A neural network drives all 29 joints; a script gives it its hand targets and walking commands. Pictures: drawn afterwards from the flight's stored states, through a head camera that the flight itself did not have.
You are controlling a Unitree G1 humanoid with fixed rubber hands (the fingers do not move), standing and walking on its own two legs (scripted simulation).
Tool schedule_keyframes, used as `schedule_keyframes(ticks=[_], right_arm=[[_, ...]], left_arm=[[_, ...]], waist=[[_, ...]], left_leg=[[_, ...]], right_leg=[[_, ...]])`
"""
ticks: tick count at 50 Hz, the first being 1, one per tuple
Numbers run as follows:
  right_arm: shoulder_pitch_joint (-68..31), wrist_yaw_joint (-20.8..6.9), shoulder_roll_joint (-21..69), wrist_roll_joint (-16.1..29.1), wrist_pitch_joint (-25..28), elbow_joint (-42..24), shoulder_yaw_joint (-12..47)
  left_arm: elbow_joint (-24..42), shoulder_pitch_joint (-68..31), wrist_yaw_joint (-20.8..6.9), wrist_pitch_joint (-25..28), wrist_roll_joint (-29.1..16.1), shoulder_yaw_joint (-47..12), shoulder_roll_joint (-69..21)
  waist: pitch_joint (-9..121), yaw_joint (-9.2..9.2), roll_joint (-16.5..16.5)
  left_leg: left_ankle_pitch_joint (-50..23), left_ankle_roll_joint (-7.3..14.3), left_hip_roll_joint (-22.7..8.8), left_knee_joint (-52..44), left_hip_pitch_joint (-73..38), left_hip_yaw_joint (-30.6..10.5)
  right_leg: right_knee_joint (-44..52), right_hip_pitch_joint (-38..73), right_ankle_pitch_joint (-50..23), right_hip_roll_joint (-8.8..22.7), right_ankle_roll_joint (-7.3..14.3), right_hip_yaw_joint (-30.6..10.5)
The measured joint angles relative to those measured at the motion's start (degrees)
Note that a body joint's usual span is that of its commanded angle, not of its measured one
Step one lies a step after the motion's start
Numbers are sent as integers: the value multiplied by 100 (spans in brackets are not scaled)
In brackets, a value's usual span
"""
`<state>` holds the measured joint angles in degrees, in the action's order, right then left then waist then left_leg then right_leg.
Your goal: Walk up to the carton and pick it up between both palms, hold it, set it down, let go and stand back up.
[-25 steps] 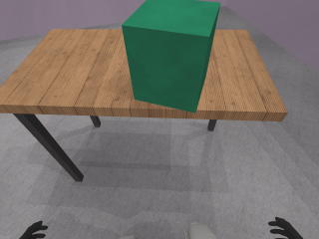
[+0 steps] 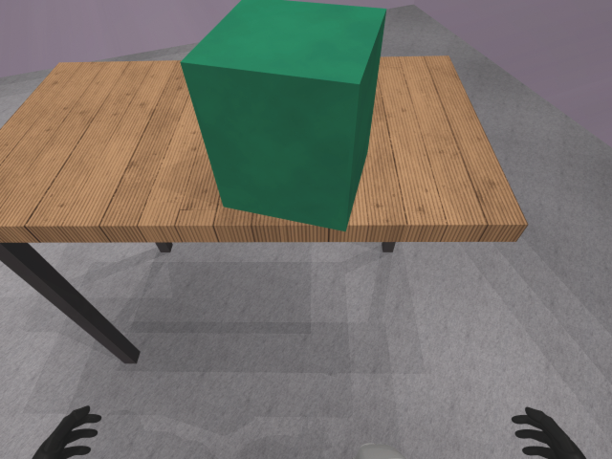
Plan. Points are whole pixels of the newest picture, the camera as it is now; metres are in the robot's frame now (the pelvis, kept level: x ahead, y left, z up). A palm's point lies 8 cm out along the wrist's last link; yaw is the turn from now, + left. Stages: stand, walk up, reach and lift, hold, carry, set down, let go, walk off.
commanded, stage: walk up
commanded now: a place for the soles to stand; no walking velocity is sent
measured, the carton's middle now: (296, 117) +0.56 +0.02 +0.14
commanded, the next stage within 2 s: none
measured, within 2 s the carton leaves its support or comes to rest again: neither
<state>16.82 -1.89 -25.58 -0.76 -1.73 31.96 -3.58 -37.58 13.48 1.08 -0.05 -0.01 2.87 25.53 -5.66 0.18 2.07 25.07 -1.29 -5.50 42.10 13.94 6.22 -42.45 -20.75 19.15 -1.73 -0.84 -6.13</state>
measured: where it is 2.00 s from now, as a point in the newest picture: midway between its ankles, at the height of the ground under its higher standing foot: outside the picture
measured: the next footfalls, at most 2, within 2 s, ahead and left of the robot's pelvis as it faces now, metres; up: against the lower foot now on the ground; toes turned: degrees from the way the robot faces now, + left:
none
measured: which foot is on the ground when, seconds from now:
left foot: down 0.00-1.00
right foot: down 0.00-1.00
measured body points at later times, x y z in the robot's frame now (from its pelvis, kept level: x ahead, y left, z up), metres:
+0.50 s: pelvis -0.01 +0.00 +0.00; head +0.01 -0.02 +0.45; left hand +0.12 +0.33 -0.07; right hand +0.12 -0.32 -0.08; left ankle -0.03 +0.14 -0.71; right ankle +0.04 -0.13 -0.71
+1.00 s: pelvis -0.01 +0.00 +0.00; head +0.00 -0.01 +0.45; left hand +0.12 +0.33 -0.07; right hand +0.10 -0.33 -0.08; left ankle -0.03 +0.14 -0.71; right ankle +0.04 -0.13 -0.71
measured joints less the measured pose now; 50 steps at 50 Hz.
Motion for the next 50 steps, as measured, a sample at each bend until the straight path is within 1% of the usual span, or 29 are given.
schedule_keyframes(ticks=[5,12,24,30,32,35,36,37,41,50], right_arm=[[-8,0,-1,0,-1,15,0],[-11,0,-3,0,0,56,0],[-28,0,-5,2,-1,135,0],[-37,0,-9,2,-1,174,0],[-5,0,-8,2,0,240,10],[4,0,-8,-2,3,333,10],[1,0,-7,-2,3,333,12],[-3,0,-10,-2,3,333,12],[-26,0,-14,-2,3,334,12],[-29,0,-14,-1,7,343,15]], left_arm=[[-10,-105,-18,-72,15,-1,0],[-85,-67,-110,-40,-10,0,0],[-212,-35,-66,-65,-13,0,0],[-234,-28,-71,-107,-8,0,0],[-257,-65,-75,-136,-11,0,6],[-266,-13,-98,-103,-11,-1,8],[-268,16,-97,-73,-11,0,18],[-295,20,-97,-48,-11,0,10],[-342,-7,-93,-16,7,-16,-16],[-388,-23,-65,-43,-6,-17,-6]], waist=[[13,0,-28],[13,0,-80],[46,0,-43],[57,0,-90],[62,0,-116],[103,0,-115],[106,0,-148],[98,0,-152],[98,0,-123],[105,0,-96]], left_leg=[[-3,5,31,-22,-7,0],[-5,5,7,-22,-12,0],[-47,-7,-20,-22,-20,1],[-57,49,96,-33,-34,2],[-74,50,93,-34,-36,2],[-68,46,18,-34,-40,13],[-65,24,20,-34,-42,35],[-64,0,12,-34,-47,38],[-62,31,15,-56,-49,40],[-100,6,15,-75,-61,41]], right_leg=[[0,0,-15,28,0,-3],[0,0,-20,3,0,-3],[0,1,-67,-26,0,-5],[22,0,-120,13,1,-95],[26,0,-136,9,0,-96],[24,0,42,-62,0,-96],[84,0,-259,-41,5,-98],[91,1,-345,-43,-4,-94],[92,2,-165,-50,-18,-104],[94,2,-200,-53,-18,-109]])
